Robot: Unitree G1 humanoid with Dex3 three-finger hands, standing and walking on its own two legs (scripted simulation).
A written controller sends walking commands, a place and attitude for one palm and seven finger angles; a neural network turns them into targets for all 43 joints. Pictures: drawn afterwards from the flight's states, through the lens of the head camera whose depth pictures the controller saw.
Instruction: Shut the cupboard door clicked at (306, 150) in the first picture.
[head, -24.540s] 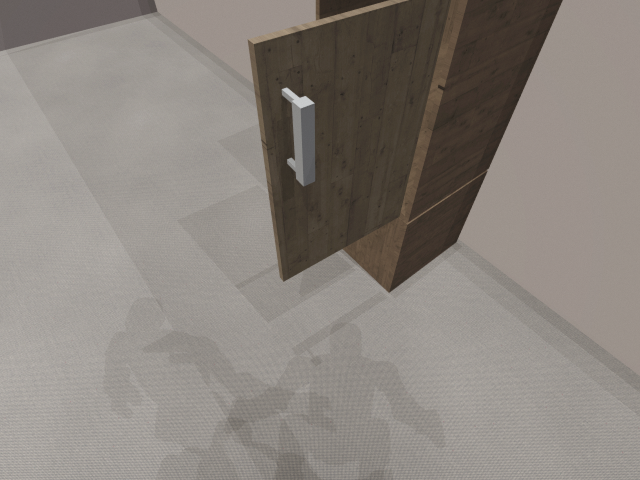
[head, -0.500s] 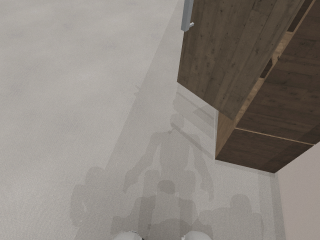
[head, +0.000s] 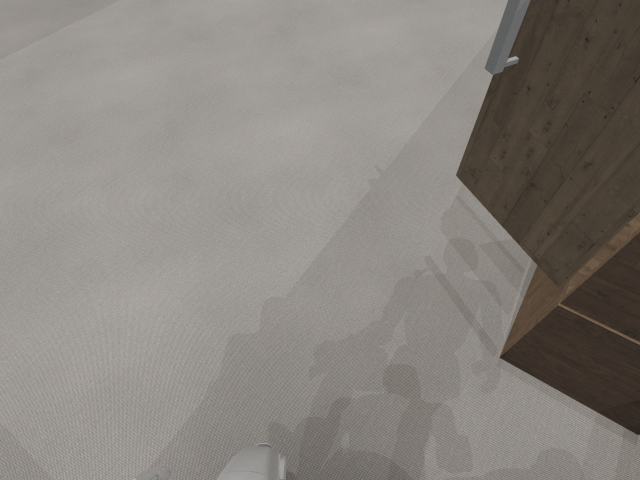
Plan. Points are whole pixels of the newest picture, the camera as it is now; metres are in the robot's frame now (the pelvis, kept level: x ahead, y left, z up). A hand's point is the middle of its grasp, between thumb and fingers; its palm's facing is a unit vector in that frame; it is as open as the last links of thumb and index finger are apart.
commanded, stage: walk to a spot facing it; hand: left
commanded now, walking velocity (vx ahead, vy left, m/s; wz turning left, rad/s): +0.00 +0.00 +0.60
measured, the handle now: (517, 28) +0.85 -0.35 +0.09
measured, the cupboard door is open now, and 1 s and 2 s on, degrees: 58 58 58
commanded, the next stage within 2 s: turn to face it in 1.66 s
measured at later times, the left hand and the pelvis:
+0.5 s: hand out of the picture +0.07 +0.21 -0.15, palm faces +0.32 -0.90 -0.30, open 7.4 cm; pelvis +0.05 -0.03 -0.01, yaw +18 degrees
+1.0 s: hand out of the picture +0.00 +0.19 -0.20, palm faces +0.64 -0.74 -0.19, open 7.4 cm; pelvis +0.16 +0.07 -0.03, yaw +37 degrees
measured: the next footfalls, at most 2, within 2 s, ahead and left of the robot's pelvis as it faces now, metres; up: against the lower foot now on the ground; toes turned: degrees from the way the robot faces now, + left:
left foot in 0.12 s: +0.03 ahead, +0.14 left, +0.00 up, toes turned +9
right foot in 0.44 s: +0.13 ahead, -0.12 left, +0.00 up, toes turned +10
